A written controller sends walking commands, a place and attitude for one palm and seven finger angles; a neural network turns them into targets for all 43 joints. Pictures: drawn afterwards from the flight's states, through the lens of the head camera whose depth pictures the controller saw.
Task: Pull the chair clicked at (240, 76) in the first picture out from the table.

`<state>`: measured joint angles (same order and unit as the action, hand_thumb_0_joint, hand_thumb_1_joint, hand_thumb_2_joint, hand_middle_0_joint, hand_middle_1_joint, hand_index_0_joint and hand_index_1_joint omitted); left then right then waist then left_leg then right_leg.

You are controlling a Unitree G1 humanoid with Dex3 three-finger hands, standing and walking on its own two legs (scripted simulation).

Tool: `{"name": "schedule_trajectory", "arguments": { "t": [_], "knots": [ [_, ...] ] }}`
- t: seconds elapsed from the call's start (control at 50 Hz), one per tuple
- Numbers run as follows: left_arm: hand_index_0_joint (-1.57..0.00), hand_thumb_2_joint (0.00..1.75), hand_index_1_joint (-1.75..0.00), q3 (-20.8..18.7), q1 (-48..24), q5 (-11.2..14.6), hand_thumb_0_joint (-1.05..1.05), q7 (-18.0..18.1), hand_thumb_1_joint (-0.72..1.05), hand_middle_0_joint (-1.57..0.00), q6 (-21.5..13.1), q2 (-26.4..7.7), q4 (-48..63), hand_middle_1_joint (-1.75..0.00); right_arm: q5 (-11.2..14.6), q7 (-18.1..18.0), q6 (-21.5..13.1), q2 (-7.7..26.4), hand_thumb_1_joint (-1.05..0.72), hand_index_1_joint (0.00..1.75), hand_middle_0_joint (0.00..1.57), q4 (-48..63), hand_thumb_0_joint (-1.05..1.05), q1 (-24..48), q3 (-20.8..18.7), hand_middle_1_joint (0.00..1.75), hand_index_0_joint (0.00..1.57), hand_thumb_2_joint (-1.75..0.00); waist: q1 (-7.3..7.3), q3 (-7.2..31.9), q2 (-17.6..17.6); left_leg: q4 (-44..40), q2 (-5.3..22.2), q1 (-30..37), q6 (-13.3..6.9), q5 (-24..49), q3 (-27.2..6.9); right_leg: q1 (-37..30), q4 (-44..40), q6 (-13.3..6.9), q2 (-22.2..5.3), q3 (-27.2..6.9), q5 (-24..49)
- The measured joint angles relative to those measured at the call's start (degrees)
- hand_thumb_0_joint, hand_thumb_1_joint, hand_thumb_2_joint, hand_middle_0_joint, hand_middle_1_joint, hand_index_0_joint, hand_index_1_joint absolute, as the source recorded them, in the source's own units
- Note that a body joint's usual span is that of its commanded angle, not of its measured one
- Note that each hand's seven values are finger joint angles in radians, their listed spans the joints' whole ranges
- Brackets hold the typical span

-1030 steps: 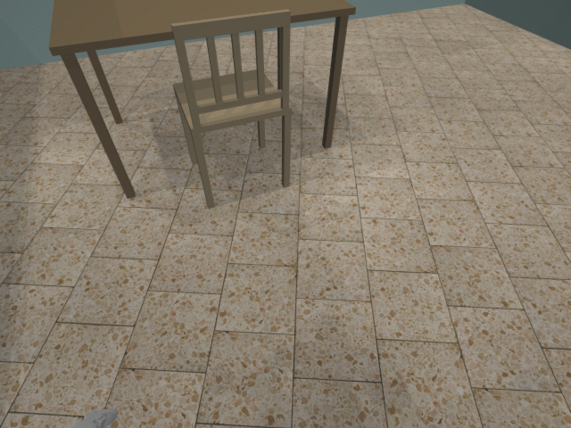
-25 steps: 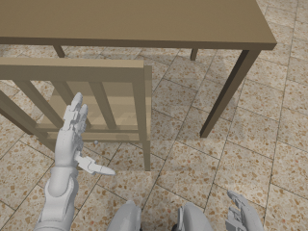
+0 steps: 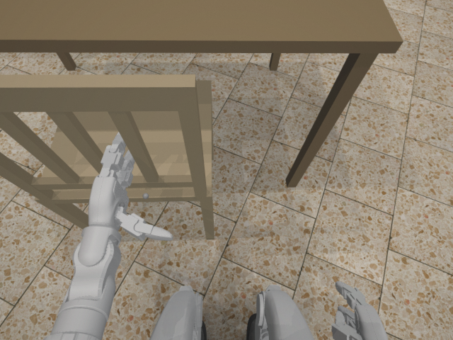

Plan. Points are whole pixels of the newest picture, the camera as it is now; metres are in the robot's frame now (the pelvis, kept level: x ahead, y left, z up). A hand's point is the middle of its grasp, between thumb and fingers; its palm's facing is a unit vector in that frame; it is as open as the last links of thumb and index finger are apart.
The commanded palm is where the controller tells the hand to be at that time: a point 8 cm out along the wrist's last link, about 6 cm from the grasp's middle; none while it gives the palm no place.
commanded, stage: push the fingers through the gap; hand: left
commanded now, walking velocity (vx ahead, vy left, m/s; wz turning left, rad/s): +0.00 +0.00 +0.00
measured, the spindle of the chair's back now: (90, 150) +0.44 +0.26 +0.01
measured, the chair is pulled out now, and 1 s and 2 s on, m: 0.00 0.00 0.00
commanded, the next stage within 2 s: hook a spindle and tug to test in 1.14 s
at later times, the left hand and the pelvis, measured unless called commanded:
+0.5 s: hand (141, 160) +0.41 +0.16 +0.03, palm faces +0.04 -1.00 -0.05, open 16.9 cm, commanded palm +0.38 +0.20 +0.02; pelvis +0.00 +0.00 +0.00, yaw +0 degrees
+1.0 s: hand (142, 153) +0.43 +0.16 +0.03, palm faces +0.04 -1.00 -0.02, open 16.9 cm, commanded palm +0.40 +0.20 +0.02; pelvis +0.00 +0.01 +0.00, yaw -1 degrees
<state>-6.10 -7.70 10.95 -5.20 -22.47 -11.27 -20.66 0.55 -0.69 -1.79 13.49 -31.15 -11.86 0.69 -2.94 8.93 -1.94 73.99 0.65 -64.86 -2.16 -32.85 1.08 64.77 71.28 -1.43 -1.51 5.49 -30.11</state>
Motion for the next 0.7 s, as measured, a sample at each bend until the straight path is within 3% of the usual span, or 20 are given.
{"name": "schedule_trajectory", "arguments": {
  "t": [0.1, 0.18, 0.26, 0.34, 0.42, 0.58, 0.7],
  "knots": [
    [-0.06, 0.3, -0.08, -1.2, -2.2, -1.8, -0.01, 2.1, -0.5, -0.07, -6.2, -0.3, -1.5, -0.08, -0.8, 0.6, -0.3, 0.2, -0.9, 0.3, 0.2, -2.0, 0.01, -1.2, 0.0, 0.3, 0.2, -0.9, 0.16, 1.5, 0.4, -0.7, -0.1, 0.9, 0.1, -0.1, 0.0, -0.8, -0.5, 0.0, 0.0, 0.0, -0.2],
    [-0.06, 0.3, -0.08, -2.6, -7.3, -2.3, -0.01, 0.6, -0.5, -0.06, -4.2, -2.2, -9.4, -0.08, -0.4, 1.1, 0.7, 0.7, -0.9, 0.3, 0.2, -2.0, 0.01, -0.9, 0.2, 0.3, 0.2, -0.9, -0.34, 1.4, 0.5, 0.5, -0.1, -0.1, 0.2, -0.4, -0.4, 0.0, 0.6, -0.3, -0.1, 0.4, -0.7],
    [-0.06, 0.3, -0.08, -2.8, -7.4, -1.0, -0.01, -1.1, -0.49, -0.06, -1.6, -2.2, -10.5, -0.08, -0.1, 0.7, 1.0, 1.0, -0.9, 0.3, 0.2, -1.2, 0.01, -0.6, -0.3, 0.3, 0.2, -0.9, -0.83, 0.3, 0.2, 0.4, 0.1, -0.4, 0.2, -0.2, -0.3, 0.3, 0.3, -0.2, 0.1, 0.3, -0.2],
    [-0.06, 0.3, -0.08, -2.4, -7.0, -0.9, -0.01, 0.0, -0.5, -0.06, -4.1, -0.9, -7.7, -0.08, -0.5, 0.3, 0.2, 1.1, -0.9, 0.3, 0.2, -1.8, 0.01, -0.7, -0.7, 0.3, 0.2, -0.9, -0.72, -0.2, 0.1, -0.4, 0.1, 0.0, 0.0, 0.2, 0.0, 0.1, -0.5, 0.0, 0.1, -0.1, 0.3],
    [-0.06, 0.3, -0.08, -3.6, -11.5, -2.3, -0.01, 1.4, -0.5, -0.07, -6.9, -1.4, -11.1, -0.08, -0.9, 0.3, 0.1, 0.8, -0.9, 0.3, 0.2, -3.3, 0.0, -0.5, -0.3, 0.3, 0.2, -0.9, -0.9, 0.5, 0.4, -0.2, -0.1, -0.6, 0.0, 0.2, 0.0, 0.6, -0.1, 0.0, 0.0, -0.1, 0.2],
    [-0.06, 0.3, -0.08, -5.6, -17.2, -2.0, -0.01, -0.5, -0.5, -0.06, -3.2, -3.6, -19.2, -0.08, -0.5, 0.9, 1.5, 0.6, -0.9, 0.3, 0.2, -2.5, 0.0, -1.2, 0.1, 0.3, 0.2, -0.9, -1.96, 0.1, 0.0, 0.0, 0.1, -1.7, -0.1, 0.5, 0.1, 1.7, -0.1, 0.1, 0.1, -0.2, 0.6],
    [-0.06, 0.3, -0.08, -5.6, -16.7, -2.2, -0.01, 0.9, -0.5, -0.06, -6.2, -2.0, -17.3, -0.08, -1.0, 0.9, 1.4, 0.5, -0.9, 0.3, 0.2, -3.6, 0.0, -2.4, -0.2, 0.3, 0.2, -0.9, -1.78, 0.1, -0.1, -1.0, 0.1, -0.9, -0.3, 0.7, 0.6, 1.1, -1.0, 0.4, 0.2, -0.7, 1.0]
  ]
}}
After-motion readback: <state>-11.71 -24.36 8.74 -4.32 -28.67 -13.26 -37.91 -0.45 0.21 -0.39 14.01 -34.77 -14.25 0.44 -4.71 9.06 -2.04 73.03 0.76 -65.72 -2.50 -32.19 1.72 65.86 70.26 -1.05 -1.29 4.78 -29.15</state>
